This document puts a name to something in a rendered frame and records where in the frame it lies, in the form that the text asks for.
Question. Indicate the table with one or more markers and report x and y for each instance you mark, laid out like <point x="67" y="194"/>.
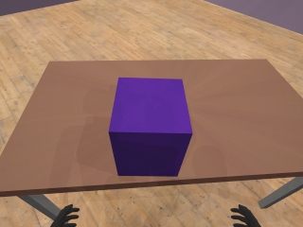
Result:
<point x="246" y="121"/>

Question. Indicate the carton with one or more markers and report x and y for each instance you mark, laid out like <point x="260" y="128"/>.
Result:
<point x="150" y="127"/>

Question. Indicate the robot right hand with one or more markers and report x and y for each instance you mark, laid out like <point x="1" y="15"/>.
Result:
<point x="248" y="218"/>

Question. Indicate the robot left hand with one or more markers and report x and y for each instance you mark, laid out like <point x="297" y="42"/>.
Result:
<point x="62" y="217"/>

